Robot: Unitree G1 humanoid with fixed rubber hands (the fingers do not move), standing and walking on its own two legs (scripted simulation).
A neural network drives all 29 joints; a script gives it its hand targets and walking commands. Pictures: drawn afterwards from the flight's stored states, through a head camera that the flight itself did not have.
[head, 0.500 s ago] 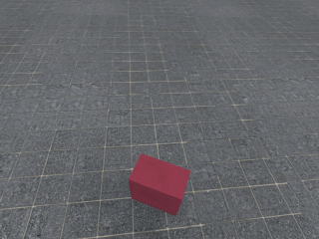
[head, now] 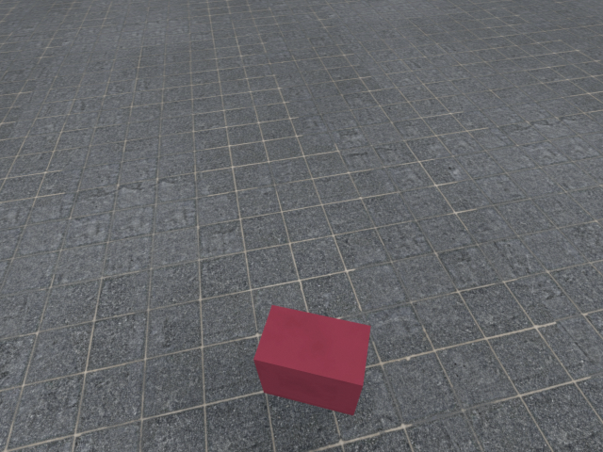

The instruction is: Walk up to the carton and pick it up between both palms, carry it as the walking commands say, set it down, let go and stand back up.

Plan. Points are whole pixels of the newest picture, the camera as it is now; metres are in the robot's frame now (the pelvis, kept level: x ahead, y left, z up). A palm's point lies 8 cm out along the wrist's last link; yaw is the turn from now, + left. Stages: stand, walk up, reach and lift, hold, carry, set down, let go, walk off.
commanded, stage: walk up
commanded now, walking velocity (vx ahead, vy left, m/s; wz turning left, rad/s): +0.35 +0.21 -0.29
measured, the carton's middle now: (313, 361) +0.49 +0.03 -0.63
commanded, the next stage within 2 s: none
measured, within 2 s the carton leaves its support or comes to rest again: neither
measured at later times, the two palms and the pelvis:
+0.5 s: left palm (181, 377) +0.25 +0.24 -0.14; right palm out of the picture +0.06 -0.13 -0.15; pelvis +0.12 +0.06 +0.00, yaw -5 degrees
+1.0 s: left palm (128, 440) +0.16 +0.30 -0.15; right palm out of the picture +0.12 -0.12 -0.14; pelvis +0.16 +0.08 +0.00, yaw -4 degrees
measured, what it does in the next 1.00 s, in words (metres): walks ahead: left foot, then right foot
